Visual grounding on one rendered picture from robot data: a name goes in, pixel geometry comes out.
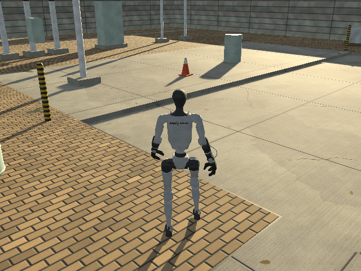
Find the right robot hand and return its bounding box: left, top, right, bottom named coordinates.
left=204, top=161, right=217, bottom=176

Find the left robot hand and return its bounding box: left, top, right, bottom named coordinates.
left=151, top=150, right=164, bottom=160

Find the robot left forearm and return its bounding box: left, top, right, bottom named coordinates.
left=151, top=136, right=160, bottom=153

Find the robot right upper arm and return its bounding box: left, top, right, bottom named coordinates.
left=191, top=113, right=207, bottom=146

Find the robot head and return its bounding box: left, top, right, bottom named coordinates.
left=170, top=89, right=189, bottom=116

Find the robot right forearm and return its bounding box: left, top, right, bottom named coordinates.
left=202, top=137, right=215, bottom=163

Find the robot left upper arm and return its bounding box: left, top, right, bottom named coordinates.
left=153, top=113, right=168, bottom=144

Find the robot left thigh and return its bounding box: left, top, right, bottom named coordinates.
left=161, top=158, right=173, bottom=202

